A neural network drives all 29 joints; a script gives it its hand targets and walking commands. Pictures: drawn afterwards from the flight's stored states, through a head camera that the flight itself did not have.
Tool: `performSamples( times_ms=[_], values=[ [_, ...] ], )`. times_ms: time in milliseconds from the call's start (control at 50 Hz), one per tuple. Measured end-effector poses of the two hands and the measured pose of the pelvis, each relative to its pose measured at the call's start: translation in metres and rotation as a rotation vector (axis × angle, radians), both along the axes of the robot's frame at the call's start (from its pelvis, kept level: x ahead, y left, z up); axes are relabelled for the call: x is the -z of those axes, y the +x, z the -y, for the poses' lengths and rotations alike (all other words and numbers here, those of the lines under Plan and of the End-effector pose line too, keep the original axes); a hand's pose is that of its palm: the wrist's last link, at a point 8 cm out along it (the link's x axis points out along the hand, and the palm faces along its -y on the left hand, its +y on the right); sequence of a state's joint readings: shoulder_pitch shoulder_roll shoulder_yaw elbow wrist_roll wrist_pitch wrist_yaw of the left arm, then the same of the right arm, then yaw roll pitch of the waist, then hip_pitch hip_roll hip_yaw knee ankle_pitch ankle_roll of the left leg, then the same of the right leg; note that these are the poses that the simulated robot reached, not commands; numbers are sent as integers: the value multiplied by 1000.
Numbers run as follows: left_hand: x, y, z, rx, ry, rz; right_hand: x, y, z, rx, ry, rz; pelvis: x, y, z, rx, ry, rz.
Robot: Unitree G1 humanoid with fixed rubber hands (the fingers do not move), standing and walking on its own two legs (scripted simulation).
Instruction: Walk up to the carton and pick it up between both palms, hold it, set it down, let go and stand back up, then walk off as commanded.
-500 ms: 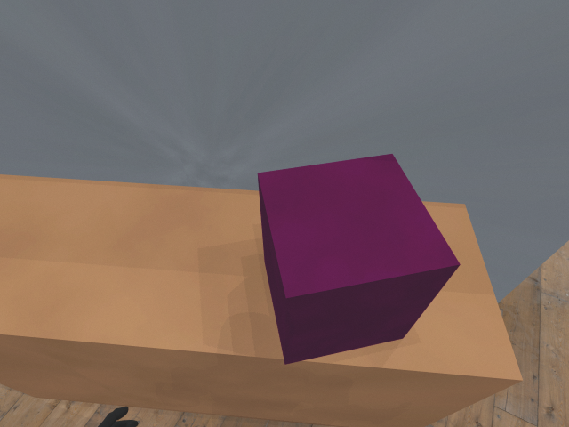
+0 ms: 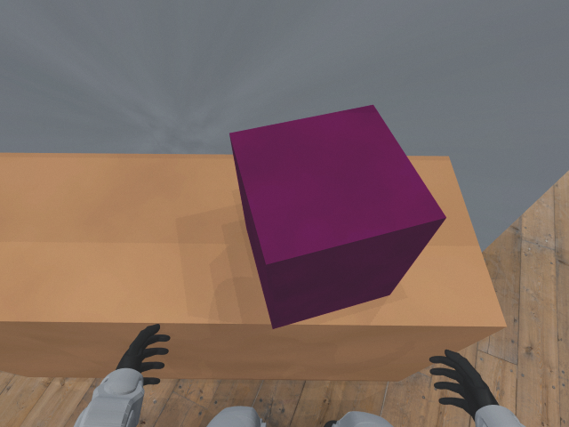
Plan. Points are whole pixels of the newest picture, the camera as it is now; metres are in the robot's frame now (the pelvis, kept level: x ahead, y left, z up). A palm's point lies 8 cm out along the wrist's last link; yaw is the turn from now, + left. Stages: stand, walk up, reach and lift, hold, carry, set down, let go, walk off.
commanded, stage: reach and lift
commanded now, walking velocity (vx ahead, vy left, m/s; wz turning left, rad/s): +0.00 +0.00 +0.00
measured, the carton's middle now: (319, 224) +0.39 -0.02 +0.01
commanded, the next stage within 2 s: none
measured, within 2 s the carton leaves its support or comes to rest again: neither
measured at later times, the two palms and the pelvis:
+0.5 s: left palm out of the picture +0.11 +0.21 -0.05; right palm out of the picture +0.10 -0.29 -0.07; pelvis -0.04 -0.05 +0.01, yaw -1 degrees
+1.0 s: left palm (167, 417) +0.13 +0.17 -0.03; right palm out of the picture +0.11 -0.30 -0.02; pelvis -0.07 -0.05 +0.00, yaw -3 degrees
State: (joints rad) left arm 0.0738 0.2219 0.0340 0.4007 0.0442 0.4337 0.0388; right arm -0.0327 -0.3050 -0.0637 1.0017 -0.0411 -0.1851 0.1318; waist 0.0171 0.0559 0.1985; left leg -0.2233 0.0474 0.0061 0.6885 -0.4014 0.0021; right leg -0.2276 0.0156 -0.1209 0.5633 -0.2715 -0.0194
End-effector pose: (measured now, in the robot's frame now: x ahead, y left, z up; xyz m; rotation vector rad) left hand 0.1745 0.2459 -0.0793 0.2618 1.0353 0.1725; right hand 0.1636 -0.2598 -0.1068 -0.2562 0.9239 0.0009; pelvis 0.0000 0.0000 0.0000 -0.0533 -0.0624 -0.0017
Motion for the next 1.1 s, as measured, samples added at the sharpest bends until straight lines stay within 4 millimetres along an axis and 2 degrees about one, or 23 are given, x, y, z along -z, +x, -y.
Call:
performSamples(
  times_ms=[100, 240, 340, 440, 580, 740, 940, 1100],
  values=[
    [-6, -9, 20, -6, -14, 43, -19, -4, 17, 1, -22, 62, -4, -2, 11, 0, 18, 35],
    [-3, -43, 20, -81, 10, 38, -38, -26, 36, 16, -33, 96, -6, -12, 30, 7, 43, 78],
    [-10, -60, 24, -110, 22, 88, -39, -47, 38, 27, -5, 93, -7, -23, 41, 7, 54, 81],
    [-19, -68, 31, -115, 25, 141, -38, -59, 32, 31, 35, 122, -7, -35, 49, 10, 64, 77],
    [-33, -70, 41, -119, 36, 214, -43, -64, 26, 38, 78, 200, -4, -50, 54, 20, 77, 74],
    [-44, -67, 53, -125, 28, 300, -58, -58, 35, 34, 94, 274, -3, -60, 56, 18, 83, 78],
    [-50, -55, 73, -131, -34, 396, -80, -52, 40, 27, 124, 340, -2, -66, 54, 33, 88, 70],
    [-58, -41, 86, -108, -41, 475, -85, -48, 35, -1, 143, 381, -2, -63, 48, 44, 77, 68]
  ],
)
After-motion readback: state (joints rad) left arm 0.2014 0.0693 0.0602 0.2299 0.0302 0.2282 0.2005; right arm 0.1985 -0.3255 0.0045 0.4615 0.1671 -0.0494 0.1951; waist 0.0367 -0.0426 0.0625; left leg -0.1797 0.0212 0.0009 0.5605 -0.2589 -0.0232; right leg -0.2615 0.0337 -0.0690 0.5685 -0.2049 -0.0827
